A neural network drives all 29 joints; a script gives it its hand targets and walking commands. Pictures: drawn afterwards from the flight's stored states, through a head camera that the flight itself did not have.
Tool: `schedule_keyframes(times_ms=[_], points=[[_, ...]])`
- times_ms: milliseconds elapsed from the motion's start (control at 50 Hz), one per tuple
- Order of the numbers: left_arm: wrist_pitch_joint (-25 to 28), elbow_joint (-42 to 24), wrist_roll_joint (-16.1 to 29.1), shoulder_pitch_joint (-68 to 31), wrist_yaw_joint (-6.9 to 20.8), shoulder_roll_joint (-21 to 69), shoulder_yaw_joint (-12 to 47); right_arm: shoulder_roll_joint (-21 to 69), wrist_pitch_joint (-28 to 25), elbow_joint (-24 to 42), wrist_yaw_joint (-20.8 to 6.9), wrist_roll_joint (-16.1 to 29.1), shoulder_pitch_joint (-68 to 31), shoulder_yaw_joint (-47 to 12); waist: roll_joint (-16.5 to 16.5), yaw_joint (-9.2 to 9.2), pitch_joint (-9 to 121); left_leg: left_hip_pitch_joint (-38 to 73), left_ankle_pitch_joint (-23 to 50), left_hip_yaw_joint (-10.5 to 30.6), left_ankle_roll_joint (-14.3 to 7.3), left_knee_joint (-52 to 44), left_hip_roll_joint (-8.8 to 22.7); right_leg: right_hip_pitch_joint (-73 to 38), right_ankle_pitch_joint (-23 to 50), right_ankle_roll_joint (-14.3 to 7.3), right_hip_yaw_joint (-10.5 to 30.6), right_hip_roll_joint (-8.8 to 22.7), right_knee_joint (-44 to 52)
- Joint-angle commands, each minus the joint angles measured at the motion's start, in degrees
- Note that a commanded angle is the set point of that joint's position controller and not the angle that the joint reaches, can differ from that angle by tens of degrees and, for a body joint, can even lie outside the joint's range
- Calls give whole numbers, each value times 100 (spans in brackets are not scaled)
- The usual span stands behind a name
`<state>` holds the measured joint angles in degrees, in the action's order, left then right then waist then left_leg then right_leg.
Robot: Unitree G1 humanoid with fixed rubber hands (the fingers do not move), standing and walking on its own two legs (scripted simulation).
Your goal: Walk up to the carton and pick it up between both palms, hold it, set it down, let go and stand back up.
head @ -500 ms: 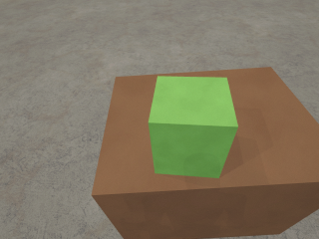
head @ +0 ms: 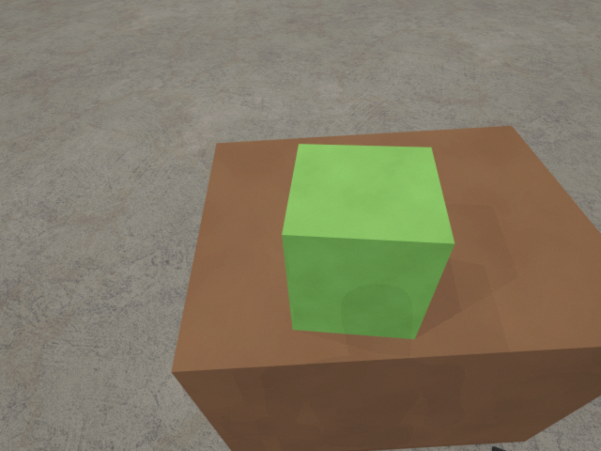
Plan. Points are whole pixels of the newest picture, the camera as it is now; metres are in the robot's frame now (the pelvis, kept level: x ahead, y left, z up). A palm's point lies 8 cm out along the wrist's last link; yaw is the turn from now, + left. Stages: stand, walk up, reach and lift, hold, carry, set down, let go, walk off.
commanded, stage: walk up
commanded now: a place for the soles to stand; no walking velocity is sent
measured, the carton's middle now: (358, 243) +0.45 -0.05 +0.01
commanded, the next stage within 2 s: none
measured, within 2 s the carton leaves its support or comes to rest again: neither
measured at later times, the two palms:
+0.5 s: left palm out of the picture +0.04 +0.13 -0.09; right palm out of the picture +0.01 -0.40 -0.13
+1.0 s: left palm out of the picture +0.09 +0.18 -0.11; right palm out of the picture +0.08 -0.34 -0.10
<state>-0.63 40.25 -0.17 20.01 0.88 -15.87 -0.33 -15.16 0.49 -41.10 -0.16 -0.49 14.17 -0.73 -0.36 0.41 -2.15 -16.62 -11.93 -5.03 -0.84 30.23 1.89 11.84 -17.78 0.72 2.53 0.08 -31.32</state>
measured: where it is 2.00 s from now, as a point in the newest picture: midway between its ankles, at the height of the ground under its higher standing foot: outside the picture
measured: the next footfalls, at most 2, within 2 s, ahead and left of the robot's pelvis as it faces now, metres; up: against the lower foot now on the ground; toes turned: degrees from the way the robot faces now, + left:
right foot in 0.32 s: +0.02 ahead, -0.24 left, +0.00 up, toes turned -5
left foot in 0.78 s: +0.03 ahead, +0.07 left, +0.00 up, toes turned -2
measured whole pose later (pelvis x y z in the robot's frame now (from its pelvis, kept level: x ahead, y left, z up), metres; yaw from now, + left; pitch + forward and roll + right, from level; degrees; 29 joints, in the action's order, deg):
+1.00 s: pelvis +0.00 -0.08 +0.00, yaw -4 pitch -1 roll +0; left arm -0.2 36.7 -1.1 21.9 -0.8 -17.0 -0.8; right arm -14.8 2.0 -40.2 -1.3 -0.1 16.1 0.5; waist 1.2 0.3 -1.2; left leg -15.5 -17.2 0.5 0.2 33.6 0.5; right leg 13.3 -18.6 2.3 1.1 3.5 -32.9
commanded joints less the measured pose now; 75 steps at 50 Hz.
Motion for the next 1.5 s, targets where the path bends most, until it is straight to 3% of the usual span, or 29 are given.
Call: schedule_keyframes(times_ms=[0,20,60,140,220,240,260,280,300,320,340,360,380,420,520,620,680,720,760,780,800,820,840,900,940,1040,1240,1400,1480], points=[[-137,-686,-242,-126,108,-933,-388,-1605,-183,333,338,-204,706,684,-591,-274,227,1234,911,2371,-1342,-957,2481,1776,-1201,33,-56,-9,-2294],[-239,-733,-338,-158,114,-882,-418,-1608,-179,290,381,-218,797,733,-560,-328,112,1032,856,2542,-1613,-1095,2779,1938,-1510,53,128,206,-2918],[-302,-784,-343,-171,145,-817,-426,-1464,-170,342,435,-204,637,741,-543,-290,-157,509,668,2105,-1620,-1271,2642,1985,-1442,77,313,386,-3404],[-320,-686,-162,44,266,-651,-416,-1260,-157,461,441,-253,7,716,-729,-42,6,185,-520,949,-1088,-1306,1731,1523,-608,82,248,454,-2690],[-158,-612,-24,285,309,-592,-476,-1345,-98,572,274,-239,-365,727,-1359,46,291,-418,-1834,367,-846,-899,1329,335,-406,89,-413,279,-1232],[-101,-501,-21,572,274,-648,-536,-1360,-68,600,227,-212,-466,724,-1230,174,449,-698,-2207,311,-750,-565,1299,-220,19,59,-625,160,-798],[-42,-379,-32,821,209,-737,-604,-1242,-29,608,176,-213,-422,656,-811,266,538,-1031,-2451,217,-598,-47,1151,-639,220,29,-717,-21,-478],[2,-309,-69,904,131,-943,-691,-965,22,598,127,-194,-192,545,-52,322,511,-1270,-2686,46,-426,682,815,-719,59,-7,-554,-118,-146],[26,-426,-119,799,69,-1408,-783,-577,68,685,66,-100,-18,406,1144,360,271,-1579,-2805,-142,-145,1821,205,-139,-1194,-265,975,666,708],[22,-641,-169,349,-14,-1730,-811,-441,126,760,49,-55,159,382,1553,184,-223,-1607,-2781,350,71,2689,-6,963,-2749,-656,2881,1680,1807],[6,-625,-161,85,-103,-1613,-767,-674,188,714,75,-71,279,461,757,89,-645,-1371,-2323,828,120,2965,137,1611,-3156,-994,2973,1860,2187],[10,-615,-156,-64,-157,-1572,-729,-769,196,655,90,-23,249,470,792,84,-762,-1367,-2047,826,154,2968,190,1735,-2905,-1137,2700,1824,2231],[43,-555,-154,-111,-170,-1378,-665,-786,189,524,99,-36,218,456,726,54,-994,-1500,-1613,922,172,2902,250,1523,-2165,-846,2241,1559,2063],[85,-533,-218,-110,-155,-1206,-557,-866,124,251,94,-67,674,467,907,-46,-620,-1292,-1292,887,237,2735,224,928,-1300,-622,1683,1294,1700],[220,-562,-214,301,-212,-926,-450,-941,204,273,29,-127,551,469,795,140,-249,-1425,-1066,991,336,2268,213,-84,-587,-851,1734,1457,1439],[256,-610,-232,524,-274,-935,-416,-668,178,433,10,-127,288,391,906,282,60,-1130,-1331,803,315,1361,160,-634,1062,-1116,1336,1458,975],[203,-722,-209,437,-264,-1075,-433,-549,122,462,11,-97,309,380,1048,246,232,-477,-1220,557,229,642,17,-478,2073,-1167,1040,1378,604],[151,-778,-164,320,-243,-1103,-398,-529,74,403,14,-87,493,409,961,87,263,203,-298,407,129,-193,-101,-91,2389,-966,759,1241,326],[123,-870,-85,224,-207,-990,-313,-755,-3,344,22,-129,739,475,637,-94,449,1150,899,668,-1,-642,57,519,2083,-587,464,1012,-55],[133,-922,-37,275,-179,-812,-238,-984,-26,365,34,-157,758,541,202,-119,575,1544,1358,1206,-191,-533,480,922,1484,-331,248,781,-322],[117,-961,19,383,-165,-568,-167,-1207,-18,414,27,-111,565,583,-360,-44,558,1300,844,1878,-571,-671,933,1046,193,-84,-185,285,-597],[14,-872,2,375,-220,-503,-210,-1242,18,318,-36,60,453,589,-585,-99,181,227,-292,1804,-921,-892,1067,480,-767,-61,-489,151,-636],[8,-853,-28,398,-232,-580,-248,-1037,52,371,-62,95,310,508,-535,-52,-155,-156,-841,1697,-896,-1029,912,427,-751,-64,-437,116,-489],[154,-815,-69,583,-205,-719,-289,-933,63,506,-53,57,98,407,-687,80,-217,-274,-298,1291,-506,-656,533,237,234,-149,-208,312,207],[217,-837,-132,436,-218,-894,-316,-829,33,504,-87,50,288,386,-463,-64,28,-53,-4,1137,-371,-434,345,209,403,-206,19,433,243],[193,-878,-102,394,-213,-812,-299,-927,-6,536,-114,31,212,408,-355,-58,317,273,918,1138,-467,-186,347,124,770,-150,-203,401,85],[131,-929,-100,247,-201,-1008,-385,-865,36,653,-169,-10,180,410,198,-83,233,166,763,990,-257,231,66,185,701,-355,47,754,350],[112,-908,-95,247,-186,-855,-344,-962,19,648,-159,26,212,444,-93,-51,212,43,636,1281,-385,-81,159,34,478,-210,-317,515,101],[128,-879,-109,268,-194,-911,-362,-933,31,662,-156,17,214,428,-89,-43,195,-22,619,1245,-346,-16,80,-34,479,-234,-278,583,203]])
